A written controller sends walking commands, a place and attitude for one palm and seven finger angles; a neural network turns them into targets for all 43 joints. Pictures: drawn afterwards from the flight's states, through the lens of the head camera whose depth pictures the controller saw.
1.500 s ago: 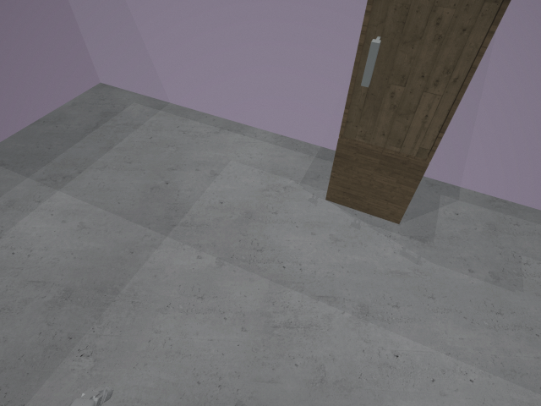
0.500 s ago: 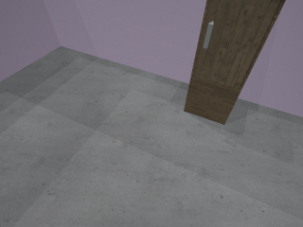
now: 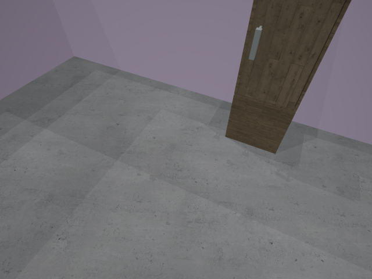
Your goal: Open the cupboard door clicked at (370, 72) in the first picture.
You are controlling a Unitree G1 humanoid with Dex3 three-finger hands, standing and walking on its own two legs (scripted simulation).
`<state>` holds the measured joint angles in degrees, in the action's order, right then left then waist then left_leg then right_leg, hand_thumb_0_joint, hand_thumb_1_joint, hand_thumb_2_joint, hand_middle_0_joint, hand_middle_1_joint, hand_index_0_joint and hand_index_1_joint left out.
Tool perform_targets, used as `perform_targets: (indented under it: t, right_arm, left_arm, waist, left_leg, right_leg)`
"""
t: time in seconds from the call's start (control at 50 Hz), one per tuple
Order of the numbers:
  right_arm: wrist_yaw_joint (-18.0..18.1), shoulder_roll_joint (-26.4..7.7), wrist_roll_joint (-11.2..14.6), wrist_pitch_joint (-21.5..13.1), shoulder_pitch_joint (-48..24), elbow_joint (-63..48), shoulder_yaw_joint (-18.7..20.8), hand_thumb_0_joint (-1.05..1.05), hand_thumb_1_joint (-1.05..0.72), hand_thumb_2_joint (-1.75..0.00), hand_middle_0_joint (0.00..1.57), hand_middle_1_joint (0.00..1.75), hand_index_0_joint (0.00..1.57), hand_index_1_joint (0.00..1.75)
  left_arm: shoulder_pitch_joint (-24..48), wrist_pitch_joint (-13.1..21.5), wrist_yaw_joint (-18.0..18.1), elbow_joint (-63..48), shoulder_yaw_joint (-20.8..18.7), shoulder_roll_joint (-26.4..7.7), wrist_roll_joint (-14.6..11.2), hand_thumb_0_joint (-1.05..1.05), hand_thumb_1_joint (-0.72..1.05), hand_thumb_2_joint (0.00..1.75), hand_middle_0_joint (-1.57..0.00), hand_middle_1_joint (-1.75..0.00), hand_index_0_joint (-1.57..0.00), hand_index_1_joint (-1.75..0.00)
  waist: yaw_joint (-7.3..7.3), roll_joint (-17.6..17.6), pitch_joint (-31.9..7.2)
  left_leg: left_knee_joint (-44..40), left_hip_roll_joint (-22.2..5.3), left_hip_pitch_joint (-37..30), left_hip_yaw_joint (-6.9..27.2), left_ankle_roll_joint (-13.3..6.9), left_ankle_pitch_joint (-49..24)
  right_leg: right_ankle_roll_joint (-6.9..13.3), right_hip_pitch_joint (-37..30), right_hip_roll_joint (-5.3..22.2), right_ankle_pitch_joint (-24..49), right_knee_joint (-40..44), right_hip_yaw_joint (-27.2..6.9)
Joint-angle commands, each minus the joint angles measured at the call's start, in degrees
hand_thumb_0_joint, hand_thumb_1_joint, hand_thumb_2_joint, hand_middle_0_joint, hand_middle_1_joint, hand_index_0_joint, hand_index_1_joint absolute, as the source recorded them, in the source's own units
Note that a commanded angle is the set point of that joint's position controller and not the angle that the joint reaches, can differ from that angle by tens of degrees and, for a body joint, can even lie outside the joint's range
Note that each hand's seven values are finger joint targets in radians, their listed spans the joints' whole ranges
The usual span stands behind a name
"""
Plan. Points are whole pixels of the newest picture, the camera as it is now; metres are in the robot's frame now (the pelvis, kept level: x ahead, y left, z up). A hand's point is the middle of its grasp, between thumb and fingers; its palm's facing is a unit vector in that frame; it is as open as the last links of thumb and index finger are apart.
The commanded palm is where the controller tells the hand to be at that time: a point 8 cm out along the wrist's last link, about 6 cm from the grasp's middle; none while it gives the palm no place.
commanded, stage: walk to a spot facing it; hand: left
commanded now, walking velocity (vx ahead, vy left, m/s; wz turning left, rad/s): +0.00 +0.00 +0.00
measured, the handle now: (256, 42) +1.16 -0.28 -0.02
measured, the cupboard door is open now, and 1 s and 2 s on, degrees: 0 0 0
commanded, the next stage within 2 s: take the last steps up to it in 0.84 s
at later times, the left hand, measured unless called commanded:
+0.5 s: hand out of the picture +0.15 +0.15 -0.19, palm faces -0.19 -0.96 -0.22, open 7.4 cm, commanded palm none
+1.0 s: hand (147, 226) +0.30 +0.14 -0.20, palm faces -0.28 -0.95 -0.16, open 7.4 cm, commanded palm none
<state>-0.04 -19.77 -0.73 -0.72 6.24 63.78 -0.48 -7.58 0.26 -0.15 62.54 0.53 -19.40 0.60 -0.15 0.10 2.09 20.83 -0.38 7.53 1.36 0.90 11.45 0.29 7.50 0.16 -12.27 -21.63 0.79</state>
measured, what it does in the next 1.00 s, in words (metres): walks ahead, turning right: right foot, then left foot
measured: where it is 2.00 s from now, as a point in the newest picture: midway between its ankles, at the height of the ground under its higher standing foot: (224, 229)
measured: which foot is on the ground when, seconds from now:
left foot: down 0.00-0.48, up 0.50-0.94, down 0.96-1.00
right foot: down 0.00-0.28, up 0.30-0.46, down 0.48-0.96, up 0.98-1.00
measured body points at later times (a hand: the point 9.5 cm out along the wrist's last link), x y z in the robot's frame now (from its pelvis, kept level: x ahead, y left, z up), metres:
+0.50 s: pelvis +0.07 -0.04 -0.03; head +0.10 -0.06 +0.42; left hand +0.16 +0.20 -0.17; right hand -0.02 -0.28 -0.19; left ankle +0.00 +0.12 -0.73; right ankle +0.10 -0.14 -0.75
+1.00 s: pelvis +0.27 -0.04 -0.02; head +0.30 -0.02 +0.42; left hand +0.32 +0.19 -0.19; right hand +0.30 -0.30 -0.15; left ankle +0.37 +0.03 -0.75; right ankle +0.11 -0.13 -0.72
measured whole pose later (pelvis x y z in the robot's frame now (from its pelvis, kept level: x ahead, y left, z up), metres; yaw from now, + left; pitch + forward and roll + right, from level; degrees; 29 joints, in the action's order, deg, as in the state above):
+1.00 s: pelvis +0.27 -0.04 -0.02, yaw -23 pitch +0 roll -1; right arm -0.4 -9.0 -1.8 -3.8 6.6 54.4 1.3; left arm -21.6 1.6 0.1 60.8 -3.1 -10.8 0.9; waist -2.8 -2.3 2.4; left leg 36.6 -4.6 23.3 -6.9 -0.9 12.8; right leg 0.4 10.4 -1.1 -29.4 -45.7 -2.9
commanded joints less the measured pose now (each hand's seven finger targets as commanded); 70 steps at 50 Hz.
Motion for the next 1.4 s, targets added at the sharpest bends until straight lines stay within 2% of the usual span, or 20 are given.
perform_targets:
  t: [0.0,0.08,0.2,0.26,0.3,0.38,0.42,0.44,0.46,0.48,0.54,0.6,0.84,0.9,0.92,0.94,0.96,1.02,1.1,1.38]
  right_arm:
    - [0.8,-11.4,0.3,-1.2,-2.4,-3.8,2.4,0.0,-0.9,-0.9,0.2,0.3,0.2,0.3]
    - [0.7,-4.3,-0.3,0.0,2.4,-2.5,1.0,0.0,-0.9,-0.9,0.2,0.3,0.2,0.3]
    - [0.7,-6.4,-0.7,0.1,6.2,-5.1,3.1,0.0,-0.9,-0.9,0.2,0.3,0.2,0.3]
    - [1.3,-9.2,-0.4,-1.3,11.7,-5.1,4.8,0.0,-0.9,-0.9,0.2,0.3,0.2,0.3]
    - [1.4,-7.9,-0.5,-2.4,15.2,-4.5,5.0,0.0,-0.9,-0.9,0.2,0.3,0.2,0.3]
    - [1.5,-5.7,-1.0,-2.7,10.1,-5.8,5.0,0.0,-0.9,-0.9,0.2,0.3,0.2,0.3]
    - [1.2,-5.3,-0.6,-2.6,6.7,-6.6,5.0,0.0,-0.9,-0.9,0.2,0.3,0.2,0.3]
    - [0.5,-2.4,0.1,-2.6,6.9,-7.9,4.3,0.0,-0.9,-0.9,0.2,0.3,0.2,0.3]
    - [0.0,1.5,0.3,-3.0,4.7,-11.1,3.3,0.0,-0.9,-0.9,0.2,0.3,0.2,0.3]
    - [0.1,-0.1,0.0,-3.0,1.8,-12.0,3.7,0.0,-0.9,-0.9,0.2,0.3,0.2,0.3]
    - [-0.2,1.1,-0.5,-2.6,1.9,-10.3,4.2,0.0,-0.9,-0.9,0.2,0.3,0.2,0.3]
    - [-0.5,3.6,-0.9,-1.1,7.2,-8.3,4.3,0.0,-0.9,-0.9,0.2,0.3,0.2,0.3]
    - [-1.2,5.8,-0.3,-2.4,-2.2,-13.8,4.0,0.0,-0.9,-0.9,0.2,0.3,0.2,0.3]
    - [0.2,3.0,-0.4,-3.4,9.1,-10.3,4.7,0.0,-0.9,-0.9,0.2,0.3,0.2,0.3]
    - [1.0,-2.0,-1.0,-3.8,17.3,-8.1,5.6,0.0,-0.9,-0.9,0.2,0.3,0.2,0.3]
    - [1.3,-7.4,-1.2,-3.7,22.7,-7.0,6.6,0.0,-0.9,-0.9,0.2,0.3,0.2,0.3]
    - [1.3,-6.1,-0.8,-2.7,22.4,-6.9,5.7,0.0,-0.9,-0.9,0.2,0.3,0.2,0.3]
    - [1.6,1.6,-1.0,-3.4,14.2,-7.9,4.0,0.0,-0.9,-0.9,0.2,0.3,0.2,0.3]
    - [1.7,4.6,-0.7,-4.2,13.7,-6.1,3.2,0.0,-0.9,-0.9,0.2,0.3,0.2,0.3]
    - [1.4,3.0,-1.5,-2.8,23.7,0.1,4.4,0.0,-0.9,-0.9,0.2,0.3,0.2,0.3]
  left_arm:
    - [2.3,1.3,0.8,-3.7,-2.5,-12.1,0.0,0.0,0.9,0.9,-0.2,-0.3,-0.2,-0.3]
    - [-2.6,-0.3,0.8,-2.4,-1.4,-5.3,0.1,0.0,0.9,0.9,-0.2,-0.3,-0.2,-0.3]
    - [-4.7,-1.3,-1.0,-6.6,-3.5,-5.8,0.8,0.0,0.9,0.9,-0.2,-0.3,-0.2,-0.3]
    - [-1.9,-0.2,-1.7,-10.0,-3.5,-1.8,0.5,0.0,0.9,0.9,-0.2,-0.3,-0.2,-0.3]
    - [2.4,0.3,-2.0,-12.3,-3.9,-1.3,0.6,0.0,0.9,0.9,-0.2,-0.3,-0.2,-0.3]
    - [-2.7,0.7,-3.0,-11.2,-4.1,2.2,0.4,0.0,0.9,0.9,-0.2,-0.3,-0.2,-0.3]
    - [-15.7,0.8,-2.9,-6.6,-5.0,1.4,0.7,0.0,0.9,0.9,-0.2,-0.3,-0.2,-0.3]
    - [-24.7,1.5,-2.0,-4.1,-6.3,-4.0,1.1,0.0,0.9,0.9,-0.2,-0.3,-0.2,-0.3]
    - [-28.5,2.3,-0.9,-3.6,-7.3,-9.2,0.7,0.0,0.9,0.9,-0.2,-0.3,-0.2,-0.3]
    - [-27.2,2.3,0.1,-4.1,-7.3,-9.0,-0.1,0.0,0.9,0.9,-0.2,-0.3,-0.2,-0.3]
    - [-15.5,2.5,0.3,-7.4,-5.8,-4.0,0.4,0.0,0.9,0.9,-0.2,-0.3,-0.2,-0.3]
    - [-12.4,3.2,0.6,-7.7,-5.2,-1.2,0.8,0.0,0.9,0.9,-0.2,-0.3,-0.2,-0.3]
    - [-16.1,3.6,1.2,-5.2,-5.2,-0.6,1.1,0.0,0.9,0.9,-0.2,-0.3,-0.2,-0.3]
    - [-13.7,3.1,1.1,-5.9,-5.8,-0.6,0.6,0.0,0.9,0.9,-0.2,-0.3,-0.2,-0.3]
    - [-15.1,2.9,0.8,-6.3,-5.6,1.8,0.0,0.0,0.9,0.9,-0.2,-0.3,-0.2,-0.3]
    - [-17.5,3.0,0.2,-6.7,-4.9,4.9,-0.6,0.0,0.9,0.9,-0.2,-0.3,-0.2,-0.3]
    - [-15.3,2.8,0.6,-7.1,-4.9,3.4,0.2,0.0,0.9,0.9,-0.2,-0.3,-0.2,-0.3]
    - [-9.8,2.3,-0.4,-6.7,-5.2,4.5,1.0,0.0,0.9,0.9,-0.2,-0.3,-0.2,-0.3]
    - [-13.0,0.2,-1.0,-4.6,-4.6,7.6,1.1,0.0,0.9,0.9,-0.2,-0.3,-0.2,-0.3]
    - [4.5,0.7,-1.3,-8.1,-3.4,7.6,1.0,0.0,0.9,0.9,-0.2,-0.3,-0.2,-0.3]
  waist:
    - [-0.05,-1.0,-3.6]
    - [-0.06,-1.2,-4.5]
    - [0.68,-0.4,5.5]
    - [3.23,11.5,4.9]
    - [4.61,10.1,5.0]
    - [0.26,8.0,1.9]
    - [-6.4,2.5,-2.4]
    - [-9.93,-11.0,-6.7]
    - [-9.9,-23.5,-5.3]
    - [-9.38,-16.4,-3.8]
    - [-3.88,-4.1,2.4]
    - [0.07,-2.7,2.1]
    - [-2.42,-7.0,2.2]
    - [2.84,-3.5,-2.7]
    - [5.38,4.7,-9.8]
    - [5.41,19.4,-15.4]
    - [5.77,13.6,-13.4]
    - [2.86,7.2,-1.2]
    - [-0.32,7.8,-1.5]
    - [4.21,7.9,4.1]
  left_leg:
    - [-2.8,-6.3,-0.7,4.5,-2.2,-9.1]
    - [0.3,-5.9,-1.5,1.4,-0.9,0.7]
    - [0.6,-7.7,4.5,2.8,-3.0,23.2]
    - [-8.6,-20.0,-6.2,15.0,-9.7,20.3]
    - [-8.5,-23.8,-12.4,14.5,-12.9,4.2]
    - [-1.3,-19.7,-4.5,-0.9,-7.7,-7.1]
    - [14.5,-14.2,6.8,-9.1,-3.8,-5.6]
    - [31.6,-9.3,18.0,-13.9,-1.0,2.9]
    - [47.9,-2.7,32.1,-11.1,1.1,21.9]
    - [52.1,-4.9,34.9,-4.5,0.2,21.0]
    - [50.6,-8.9,31.4,-2.0,0.5,10.0]
    - [44.9,-8.7,26.0,-3.3,1.7,5.0]
    - [18.7,-5.4,21.8,-5.9,1.5,1.1]
    - [6.1,-3.2,1.2,-6.9,0.4,-3.1]
    - [4.5,-11.8,-13.2,1.7,-2.1,-9.2]
    - [1.8,-28.2,-22.5,19.9,-8.8,-22.6]
    - [-1.0,-30.0,-16.8,21.8,-12.3,-20.4]
    - [-4.5,-23.8,-2.7,11.9,-10.5,-14.3]
    - [-6.7,-17.7,3.4,-1.4,-7.1,-14.7]
    - [-7.0,-18.3,-3.0,-2.0,-8.7,-10.8]
  right_leg:
    - [1.5,0.0,7.1,8.6,4.0,-6.4]
    - [1.2,1.8,6.0,-2.3,3.3,-7.9]
    - [3.6,14.6,2.4,-22.3,-1.0,-11.7]
    - [1.1,27.1,-2.4,-15.2,-22.2,-0.7]
    - [0.1,34.7,2.1,-18.4,-31.3,-1.7]
    - [0.6,19.4,4.2,-14.8,-20.0,2.6]
    - [1.4,-1.8,-0.8,-1.7,-11.0,7.4]
    - [4.1,-13.9,6.6,-7.6,-3.4,-3.9]
    - [10.3,-15.1,21.3,-9.5,7.5,-34.1]
    - [13.3,-13.9,23.1,-9.9,10.1,-38.5]
    - [12.9,1.2,18.8,-15.8,10.6,-28.4]
    - [10.9,7.5,14.5,-6.2,10.7,-17.8]
    - [9.3,-0.7,11.9,14.8,5.2,-13.0]
    - [6.5,4.8,7.5,21.6,-8.9,-10.5]
    - [3.5,12.0,2.4,11.8,-22.2,-6.1]
    - [0.3,24.1,-4.1,-21.5,-40.9,1.4]
    - [1.0,25.1,-1.7,-23.8,-49.1,-2.3]
    - [0.1,28.7,3.9,-12.3,-53.5,-2.7]
    - [-0.8,23.0,4.4,-3.8,-47.6,-0.9]
    - [-0.8,19.6,4.6,-4.1,-14.9,6.3]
